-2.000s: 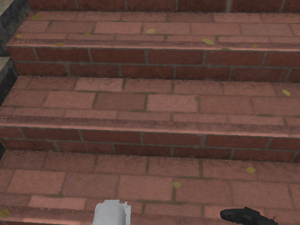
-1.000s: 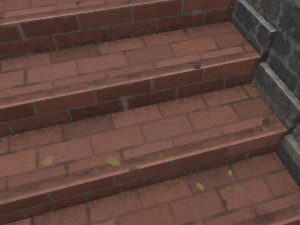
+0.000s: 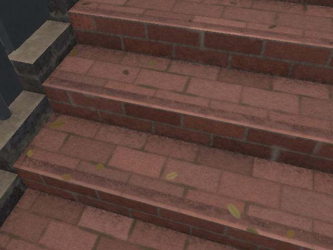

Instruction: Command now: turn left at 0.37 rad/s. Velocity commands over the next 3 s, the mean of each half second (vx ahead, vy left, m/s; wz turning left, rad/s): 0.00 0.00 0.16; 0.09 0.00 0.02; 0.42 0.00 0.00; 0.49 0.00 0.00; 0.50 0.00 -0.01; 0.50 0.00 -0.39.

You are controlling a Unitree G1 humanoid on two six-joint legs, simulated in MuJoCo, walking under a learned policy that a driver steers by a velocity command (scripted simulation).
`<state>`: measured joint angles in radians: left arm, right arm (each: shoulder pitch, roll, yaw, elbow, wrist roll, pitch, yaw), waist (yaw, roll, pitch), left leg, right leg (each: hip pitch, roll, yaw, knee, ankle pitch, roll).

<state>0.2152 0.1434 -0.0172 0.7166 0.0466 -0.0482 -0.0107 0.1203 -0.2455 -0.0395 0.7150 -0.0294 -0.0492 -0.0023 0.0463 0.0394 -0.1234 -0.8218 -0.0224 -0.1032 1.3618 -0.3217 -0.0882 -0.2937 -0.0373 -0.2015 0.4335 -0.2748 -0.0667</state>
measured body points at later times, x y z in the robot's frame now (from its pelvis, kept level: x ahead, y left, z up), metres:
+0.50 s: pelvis +0.04 +0.04 -0.02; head +0.05 +0.04 +0.43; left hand +0.14 +0.28 -0.13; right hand +0.25 -0.16 -0.11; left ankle +0.04 +0.15 -0.74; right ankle -0.03 -0.10 -0.74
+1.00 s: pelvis +0.06 +0.03 -0.01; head +0.06 +0.03 +0.44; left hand +0.10 +0.28 -0.14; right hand +0.14 -0.21 -0.15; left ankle +0.04 +0.15 -0.74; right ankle -0.03 -0.10 -0.74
